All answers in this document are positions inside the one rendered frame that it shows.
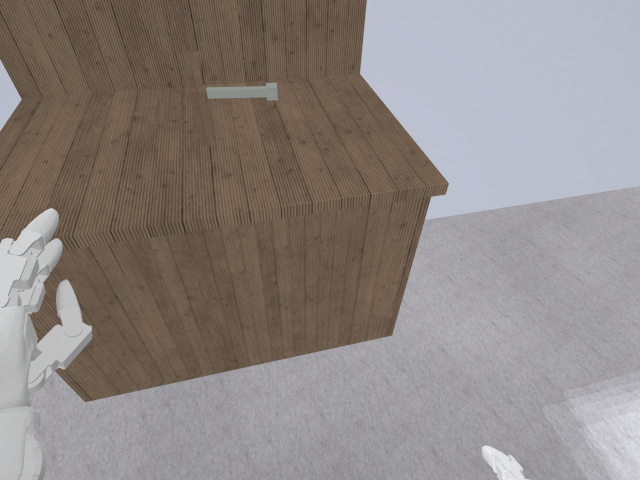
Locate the robot right hand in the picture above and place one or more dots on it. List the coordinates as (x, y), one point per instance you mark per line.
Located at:
(507, 468)

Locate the counter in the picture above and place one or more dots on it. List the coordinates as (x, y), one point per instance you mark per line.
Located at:
(204, 235)

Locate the tap lever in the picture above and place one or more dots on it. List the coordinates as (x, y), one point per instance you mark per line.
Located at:
(269, 91)

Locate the robot left hand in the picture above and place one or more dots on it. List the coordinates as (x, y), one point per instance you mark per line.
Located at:
(25, 264)

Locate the robot left forearm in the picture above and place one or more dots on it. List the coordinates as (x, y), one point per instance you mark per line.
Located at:
(22, 457)

